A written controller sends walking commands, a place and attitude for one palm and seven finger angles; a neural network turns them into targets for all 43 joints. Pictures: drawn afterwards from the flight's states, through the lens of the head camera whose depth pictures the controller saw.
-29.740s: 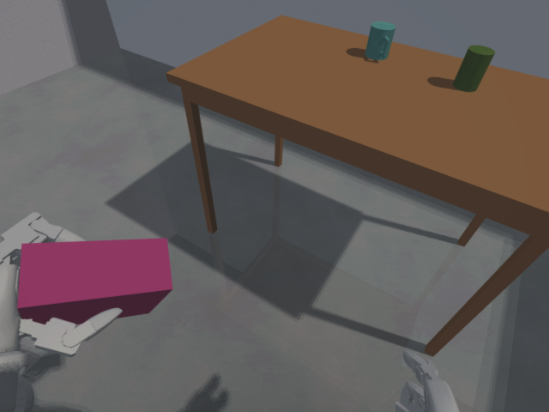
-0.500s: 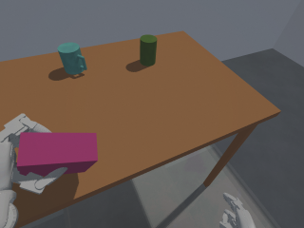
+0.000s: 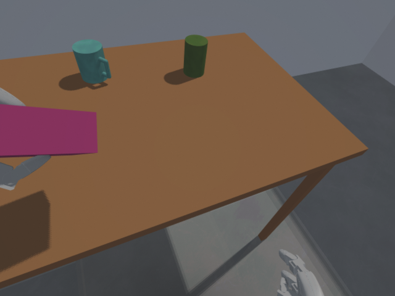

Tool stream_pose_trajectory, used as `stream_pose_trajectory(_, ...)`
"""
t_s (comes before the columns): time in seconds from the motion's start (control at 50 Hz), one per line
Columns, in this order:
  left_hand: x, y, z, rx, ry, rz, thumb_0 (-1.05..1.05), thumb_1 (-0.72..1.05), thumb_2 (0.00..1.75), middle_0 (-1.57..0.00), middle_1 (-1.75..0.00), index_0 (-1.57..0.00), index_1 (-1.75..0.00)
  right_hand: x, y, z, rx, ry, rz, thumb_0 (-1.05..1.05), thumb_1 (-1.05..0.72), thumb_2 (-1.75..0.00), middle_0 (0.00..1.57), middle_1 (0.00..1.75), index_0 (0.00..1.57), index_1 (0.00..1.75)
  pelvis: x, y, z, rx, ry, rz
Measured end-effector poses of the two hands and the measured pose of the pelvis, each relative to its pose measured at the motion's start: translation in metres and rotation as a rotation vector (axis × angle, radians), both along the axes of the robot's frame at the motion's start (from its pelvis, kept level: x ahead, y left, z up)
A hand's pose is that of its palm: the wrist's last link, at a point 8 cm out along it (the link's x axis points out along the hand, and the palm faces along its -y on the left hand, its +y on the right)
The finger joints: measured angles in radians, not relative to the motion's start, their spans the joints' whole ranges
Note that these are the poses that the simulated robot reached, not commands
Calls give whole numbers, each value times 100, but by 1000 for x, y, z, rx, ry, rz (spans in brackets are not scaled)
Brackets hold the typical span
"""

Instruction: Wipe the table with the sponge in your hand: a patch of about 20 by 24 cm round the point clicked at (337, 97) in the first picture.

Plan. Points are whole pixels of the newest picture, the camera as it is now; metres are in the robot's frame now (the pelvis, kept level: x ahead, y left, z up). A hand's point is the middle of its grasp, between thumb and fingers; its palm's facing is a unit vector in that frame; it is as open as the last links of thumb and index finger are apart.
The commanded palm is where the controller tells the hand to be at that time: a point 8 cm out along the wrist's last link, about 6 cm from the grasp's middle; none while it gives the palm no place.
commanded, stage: come to a stop and stand still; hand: left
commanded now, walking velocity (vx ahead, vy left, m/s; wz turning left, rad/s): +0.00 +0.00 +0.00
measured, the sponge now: (52, 135) +0.29 +0.26 +0.19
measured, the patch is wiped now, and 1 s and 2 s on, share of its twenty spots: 0.00 0.00 0.00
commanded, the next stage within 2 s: look again from close up in 0.46 s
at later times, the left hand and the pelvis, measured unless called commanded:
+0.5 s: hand (40, 170) +0.23 +0.25 +0.19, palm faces +0.36 -0.83 -0.42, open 9.8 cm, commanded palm +0.17 +0.29 +0.18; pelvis +0.01 +0.00 +0.00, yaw +1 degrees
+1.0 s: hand (24, 215) +0.18 +0.25 +0.17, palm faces +0.40 -0.86 -0.31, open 9.8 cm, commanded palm +0.12 +0.27 +0.18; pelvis -0.04 -0.01 +0.00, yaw +1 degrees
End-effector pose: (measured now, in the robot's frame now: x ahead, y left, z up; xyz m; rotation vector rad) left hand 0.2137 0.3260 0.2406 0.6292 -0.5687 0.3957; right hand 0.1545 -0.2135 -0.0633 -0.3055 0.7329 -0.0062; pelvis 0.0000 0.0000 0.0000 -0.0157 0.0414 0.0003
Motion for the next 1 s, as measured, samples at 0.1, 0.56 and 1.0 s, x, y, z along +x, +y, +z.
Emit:
stream_pose_trajectory(0.1,4,-19,-24,-93,96,-65,-1,-47,105,-75,-136,-76,-135,0,-10,-2,39,-7,-35,1,-90,-90,21,30,20,30,17,7,1,6,29,-18)
stream_pose_trajectory(0.56,-28,-32,-41,-136,217,-57,-1,-47,105,-76,-136,-76,-135,21,-5,-7,87,-33,-41,1,-90,-90,21,30,20,30,7,2,0,24,-8,9)
stream_pose_trajectory(1.0,-76,-36,-60,-272,214,-38,-1,-48,105,-76,-136,-76,-135,-42,-26,-2,46,-53,-78,1,-90,-90,20,30,20,30,-36,-8,2,7,-60,19)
